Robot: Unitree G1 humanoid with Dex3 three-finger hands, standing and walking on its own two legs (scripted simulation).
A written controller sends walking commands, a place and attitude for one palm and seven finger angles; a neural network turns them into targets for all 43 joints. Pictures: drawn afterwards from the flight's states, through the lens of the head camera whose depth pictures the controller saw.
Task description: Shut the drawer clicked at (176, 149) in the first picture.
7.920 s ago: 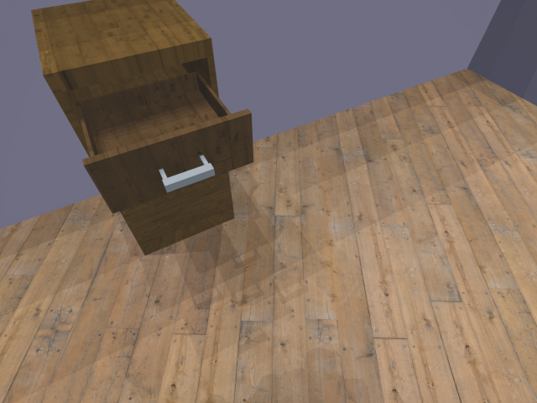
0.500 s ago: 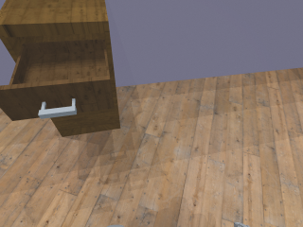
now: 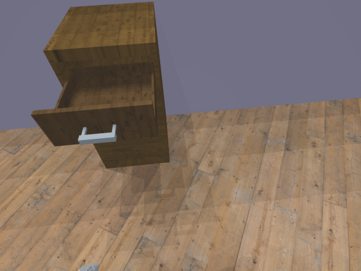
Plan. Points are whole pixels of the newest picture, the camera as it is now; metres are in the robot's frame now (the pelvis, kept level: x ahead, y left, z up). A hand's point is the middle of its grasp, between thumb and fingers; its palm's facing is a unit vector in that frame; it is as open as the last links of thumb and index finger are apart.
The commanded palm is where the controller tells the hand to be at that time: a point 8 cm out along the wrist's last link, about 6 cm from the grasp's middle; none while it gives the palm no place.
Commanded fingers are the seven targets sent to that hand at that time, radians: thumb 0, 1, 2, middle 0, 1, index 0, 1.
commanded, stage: take the last steps up to it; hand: left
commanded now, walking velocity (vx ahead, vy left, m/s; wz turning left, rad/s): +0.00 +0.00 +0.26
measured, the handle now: (98, 133) +0.53 +0.29 -0.07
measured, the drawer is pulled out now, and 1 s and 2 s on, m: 0.30 0.30 0.30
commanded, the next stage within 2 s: come to a stop and stand still in 1.02 s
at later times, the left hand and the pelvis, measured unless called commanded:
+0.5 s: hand out of the picture -0.10 +0.18 -0.16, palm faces +0.24 -0.96 -0.17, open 7.4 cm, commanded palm none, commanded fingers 0.00 0.90 0.90 -0.20 -0.30 -0.20 -0.30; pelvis +0.02 +0.02 +0.01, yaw +7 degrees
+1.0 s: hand (110, 220) +0.28 +0.22 -0.17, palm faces +0.02 -0.98 -0.19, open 7.4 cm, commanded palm none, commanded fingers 0.00 0.90 0.90 -0.20 -0.30 -0.20 -0.30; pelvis +0.18 +0.04 -0.01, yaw +3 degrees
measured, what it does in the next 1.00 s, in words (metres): walks ahead: left foot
